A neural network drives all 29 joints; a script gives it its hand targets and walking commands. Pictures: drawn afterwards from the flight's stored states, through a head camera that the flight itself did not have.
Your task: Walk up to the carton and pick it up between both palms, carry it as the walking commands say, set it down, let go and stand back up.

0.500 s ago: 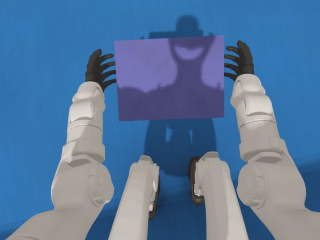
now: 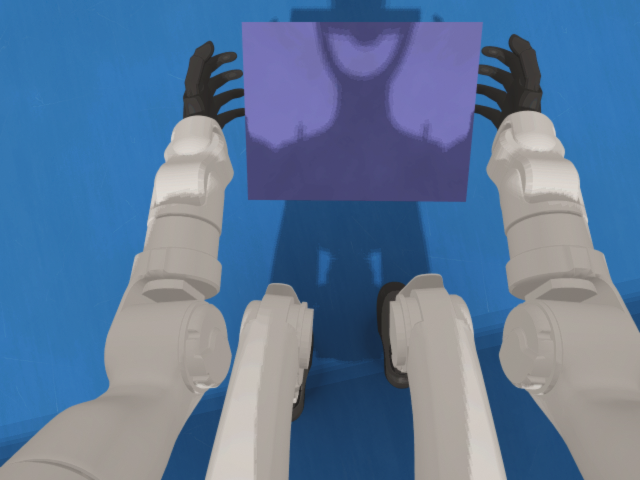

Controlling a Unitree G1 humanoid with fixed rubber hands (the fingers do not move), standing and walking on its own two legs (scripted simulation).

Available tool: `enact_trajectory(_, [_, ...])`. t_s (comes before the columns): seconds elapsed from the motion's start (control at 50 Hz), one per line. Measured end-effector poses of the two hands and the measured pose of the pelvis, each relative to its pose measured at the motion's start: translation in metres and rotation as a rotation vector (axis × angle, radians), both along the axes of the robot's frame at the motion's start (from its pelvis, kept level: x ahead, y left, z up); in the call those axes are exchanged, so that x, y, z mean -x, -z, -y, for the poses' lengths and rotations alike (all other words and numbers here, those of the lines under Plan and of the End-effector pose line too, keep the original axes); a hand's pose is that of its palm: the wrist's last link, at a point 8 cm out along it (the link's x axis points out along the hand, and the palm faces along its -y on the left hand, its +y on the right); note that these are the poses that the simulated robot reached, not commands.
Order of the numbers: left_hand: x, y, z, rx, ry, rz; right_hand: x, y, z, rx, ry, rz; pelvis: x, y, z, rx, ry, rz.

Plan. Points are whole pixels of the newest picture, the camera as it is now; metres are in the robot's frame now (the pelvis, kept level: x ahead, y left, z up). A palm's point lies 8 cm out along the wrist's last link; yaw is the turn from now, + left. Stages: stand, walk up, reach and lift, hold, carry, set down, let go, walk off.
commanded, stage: set down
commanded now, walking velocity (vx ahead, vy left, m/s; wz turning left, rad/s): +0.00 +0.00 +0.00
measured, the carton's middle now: (354, 121) +0.52 -0.03 -0.20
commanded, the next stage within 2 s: none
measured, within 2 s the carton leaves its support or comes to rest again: rests again in 1.80 s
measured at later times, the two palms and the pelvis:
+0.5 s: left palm (229, 130) +0.52 +0.14 -0.22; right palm (476, 115) +0.53 -0.20 -0.22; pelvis -0.02 -0.02 -0.05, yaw +1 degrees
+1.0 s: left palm (225, 142) +0.52 +0.16 -0.26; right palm (458, 120) +0.53 -0.19 -0.25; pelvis -0.01 +0.00 -0.09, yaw +2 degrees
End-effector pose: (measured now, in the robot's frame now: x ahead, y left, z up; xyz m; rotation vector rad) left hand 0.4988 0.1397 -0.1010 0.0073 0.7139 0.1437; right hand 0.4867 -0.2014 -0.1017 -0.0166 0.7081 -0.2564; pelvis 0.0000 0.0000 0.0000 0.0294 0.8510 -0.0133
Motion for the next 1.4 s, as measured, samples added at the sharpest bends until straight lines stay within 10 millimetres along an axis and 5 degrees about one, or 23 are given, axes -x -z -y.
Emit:
enact_trajectory(0.34, [-0.019,0.062,-0.009,-0.011,0.009,-0.016,-0.036,0.065,-0.005,-0.004,-0.066,0.005,0.007,0.04,0.02,-0.028,-0.009,0.055])
enact_trajectory(0.58, [-0.015,0.149,0.003,-0.001,0.02,-0.038,-0.043,0.133,0.005,0.058,-0.087,-0.016,0.021,0.058,0.014,-0.009,-0.006,0.267])
enact_trajectory(0.8, [-0.029,0.125,-0.013,-0.043,-0.032,0.002,-0.054,0.119,-0.014,-0.001,-0.063,0.031,0.029,0.083,0.004,0.004,-0.029,0.32])
enact_trajectory(0.96, [-0.017,0.157,-0.023,-0.012,0.066,-0.155,-0.04,0.146,-0.014,0.007,-0.137,-0.133,0.012,0.09,0.001,0.015,-0.052,0.203])
enact_trajectory(1.14, [-0.045,0.175,-0.011,0.039,0.057,-0.023,-0.063,0.166,-0.001,0.03,-0.099,-0.036,0.007,0.091,0.003,0.023,-0.055,0.29])
enact_trajectory(1.4, [-0.029,0.178,-0.012,0.033,0.056,-0.064,-0.05,0.169,-0.002,0.016,-0.116,-0.09,0.01,0.105,0.01,0.019,-0.047,0.312])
